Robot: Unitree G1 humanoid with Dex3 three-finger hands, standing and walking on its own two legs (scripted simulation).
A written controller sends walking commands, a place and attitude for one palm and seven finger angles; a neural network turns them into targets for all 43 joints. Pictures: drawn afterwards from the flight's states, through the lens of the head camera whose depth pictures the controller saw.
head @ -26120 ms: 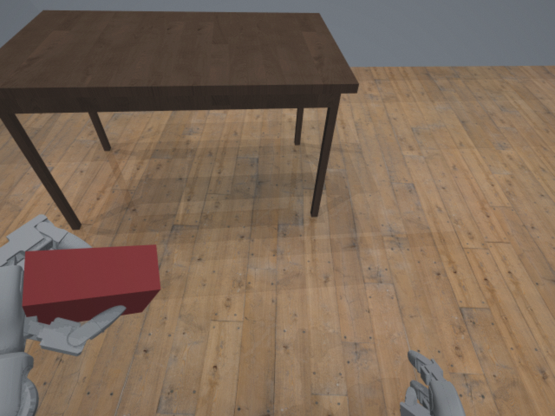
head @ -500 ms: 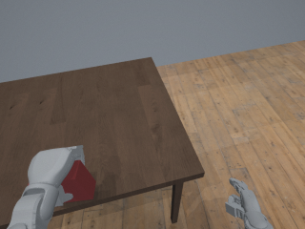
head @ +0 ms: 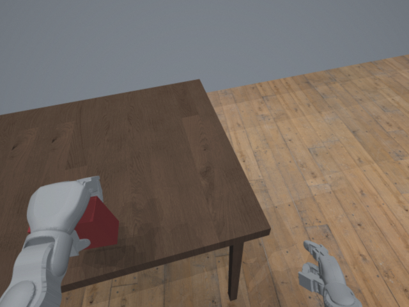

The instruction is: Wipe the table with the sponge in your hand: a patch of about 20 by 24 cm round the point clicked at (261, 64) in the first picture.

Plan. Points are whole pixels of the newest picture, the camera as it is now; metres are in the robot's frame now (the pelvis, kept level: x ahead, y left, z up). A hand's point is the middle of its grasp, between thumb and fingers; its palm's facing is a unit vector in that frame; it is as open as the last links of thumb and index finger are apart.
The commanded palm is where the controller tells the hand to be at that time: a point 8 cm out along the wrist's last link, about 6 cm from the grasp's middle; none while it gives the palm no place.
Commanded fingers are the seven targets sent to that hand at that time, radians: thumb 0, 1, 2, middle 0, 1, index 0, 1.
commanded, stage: lower the sponge onto the table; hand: left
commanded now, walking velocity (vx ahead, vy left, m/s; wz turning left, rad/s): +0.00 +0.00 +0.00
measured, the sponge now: (83, 229) +0.21 +0.29 +0.04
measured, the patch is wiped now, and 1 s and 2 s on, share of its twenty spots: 0.00 0.05 0.15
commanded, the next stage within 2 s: wipe forward along the first lane in 1.24 s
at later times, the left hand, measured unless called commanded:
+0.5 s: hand (76, 217) +0.22 +0.30 +0.07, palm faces +0.03 -0.08 -1.00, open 9.3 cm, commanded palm +0.19 +0.29 +0.12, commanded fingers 0.00 0.10 1.30 -1.20 -1.60 -1.20 -1.60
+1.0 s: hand (78, 237) +0.20 +0.30 +0.04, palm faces -0.05 -0.10 -0.99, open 9.3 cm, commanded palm +0.18 +0.29 +0.09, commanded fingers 0.00 0.10 1.30 -1.20 -1.60 -1.20 -1.60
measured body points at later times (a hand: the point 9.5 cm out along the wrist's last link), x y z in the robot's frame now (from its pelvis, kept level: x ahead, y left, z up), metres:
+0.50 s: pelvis +0.01 +0.00 +0.00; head +0.01 -0.04 +0.45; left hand +0.22 +0.30 +0.12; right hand +0.25 -0.21 -0.10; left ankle +0.00 +0.10 -0.74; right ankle -0.01 -0.10 -0.74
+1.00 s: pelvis +0.01 +0.00 +0.00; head +0.01 -0.03 +0.45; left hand +0.19 +0.30 +0.09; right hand +0.25 -0.20 -0.10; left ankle +0.00 +0.10 -0.74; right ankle -0.01 -0.10 -0.74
